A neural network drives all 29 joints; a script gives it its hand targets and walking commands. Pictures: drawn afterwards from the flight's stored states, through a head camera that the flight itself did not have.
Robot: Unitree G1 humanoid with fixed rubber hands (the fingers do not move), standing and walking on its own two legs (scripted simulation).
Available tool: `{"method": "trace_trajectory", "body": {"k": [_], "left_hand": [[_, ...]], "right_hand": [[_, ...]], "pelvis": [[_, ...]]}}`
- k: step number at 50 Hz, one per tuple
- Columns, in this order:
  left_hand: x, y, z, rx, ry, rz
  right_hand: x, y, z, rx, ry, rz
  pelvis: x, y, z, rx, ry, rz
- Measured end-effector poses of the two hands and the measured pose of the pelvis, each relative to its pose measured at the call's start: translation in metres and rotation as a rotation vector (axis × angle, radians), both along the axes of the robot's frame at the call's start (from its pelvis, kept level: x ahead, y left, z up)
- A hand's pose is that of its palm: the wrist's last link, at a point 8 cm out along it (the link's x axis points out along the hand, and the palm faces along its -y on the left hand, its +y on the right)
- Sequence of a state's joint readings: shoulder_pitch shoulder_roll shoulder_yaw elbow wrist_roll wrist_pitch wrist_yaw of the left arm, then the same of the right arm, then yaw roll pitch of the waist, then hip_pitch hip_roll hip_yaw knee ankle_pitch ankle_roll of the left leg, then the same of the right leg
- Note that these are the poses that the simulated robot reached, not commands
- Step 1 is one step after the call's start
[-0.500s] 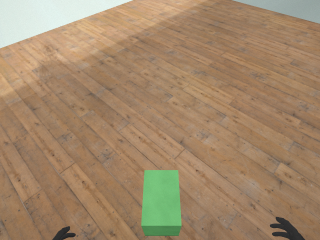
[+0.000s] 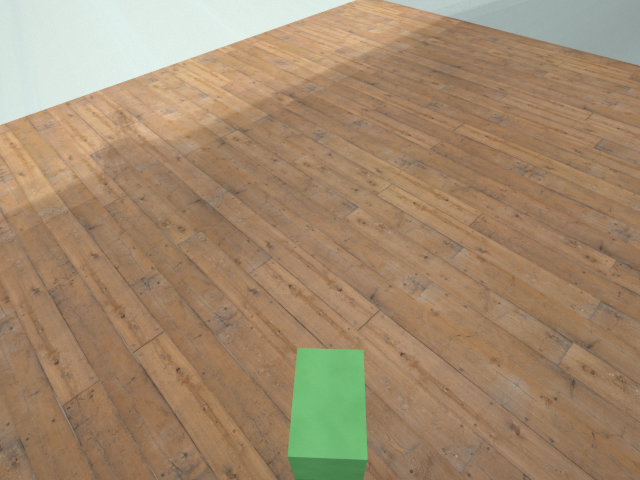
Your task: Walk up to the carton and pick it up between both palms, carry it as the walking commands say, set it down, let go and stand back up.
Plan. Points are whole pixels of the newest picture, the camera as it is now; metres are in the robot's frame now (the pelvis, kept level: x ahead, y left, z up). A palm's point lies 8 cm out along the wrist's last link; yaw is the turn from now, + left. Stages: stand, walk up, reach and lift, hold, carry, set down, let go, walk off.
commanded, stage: walk up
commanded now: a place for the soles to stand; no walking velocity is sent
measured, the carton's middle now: (329, 415) +0.44 +0.02 -0.66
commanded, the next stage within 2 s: reach and lift in 0.72 s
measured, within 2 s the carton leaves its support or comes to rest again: neither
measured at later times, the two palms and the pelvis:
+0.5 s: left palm out of the picture +0.11 +0.31 -0.11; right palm out of the picture +0.12 -0.30 -0.11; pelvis +0.01 +0.00 +0.00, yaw +2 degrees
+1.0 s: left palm out of the picture +0.17 +0.29 -0.11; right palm (557, 472) +0.18 -0.28 -0.12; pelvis -0.01 +0.00 -0.02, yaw -1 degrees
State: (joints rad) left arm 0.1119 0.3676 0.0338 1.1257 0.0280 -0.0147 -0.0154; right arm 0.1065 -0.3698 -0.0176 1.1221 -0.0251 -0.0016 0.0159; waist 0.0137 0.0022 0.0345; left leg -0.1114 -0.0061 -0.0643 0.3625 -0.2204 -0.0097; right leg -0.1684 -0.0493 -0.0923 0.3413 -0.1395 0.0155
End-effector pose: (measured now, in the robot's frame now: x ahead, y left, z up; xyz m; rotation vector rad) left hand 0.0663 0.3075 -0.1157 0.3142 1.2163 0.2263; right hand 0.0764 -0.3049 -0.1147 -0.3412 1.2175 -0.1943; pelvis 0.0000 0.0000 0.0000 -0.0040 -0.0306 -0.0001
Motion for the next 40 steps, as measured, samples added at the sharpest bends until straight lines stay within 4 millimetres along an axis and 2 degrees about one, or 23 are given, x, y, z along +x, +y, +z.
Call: {"method": "trace_trajectory", "body": {"k": [4,9,23,29,36,40], "left_hand": [[-0.002,0.0,-0.002,-0.002,0.006,0.014],[0.007,-0.001,-0.002,-0.003,-0.004,0.019],[0.045,-0.001,0.008,0.009,-0.098,0.003],[0.044,-0.001,0.01,0.011,-0.105,0.006],[0.029,-0.001,0.004,0.003,-0.078,0.026],[0.043,-0.008,0.003,-0.022,-0.124,0.04]], "right_hand": [[-0.004,-0.004,0.0,-0.009,0.021,-0.002],[-0.001,-0.006,0.0,-0.017,0.028,0.001],[0.038,0.002,0.002,-0.006,-0.065,0.041],[0.044,0.001,0.003,-0.006,-0.076,0.052],[0.041,-0.001,0.004,-0.013,-0.06,0.067],[0.06,0.007,0.006,0.012,-0.115,0.039]], "pelvis": [[0.004,-0.002,0.0,-0.003,0.004,0.008],[0.01,-0.003,-0.001,-0.005,0.008,0.012],[0.015,-0.003,-0.002,-0.002,0.003,0.026],[0.015,-0.004,-0.002,-0.002,0.001,0.031],[0.013,-0.006,-0.002,-0.004,0.0,0.037],[0.0,-0.005,-0.011,-0.01,0.027,0.002]]}}
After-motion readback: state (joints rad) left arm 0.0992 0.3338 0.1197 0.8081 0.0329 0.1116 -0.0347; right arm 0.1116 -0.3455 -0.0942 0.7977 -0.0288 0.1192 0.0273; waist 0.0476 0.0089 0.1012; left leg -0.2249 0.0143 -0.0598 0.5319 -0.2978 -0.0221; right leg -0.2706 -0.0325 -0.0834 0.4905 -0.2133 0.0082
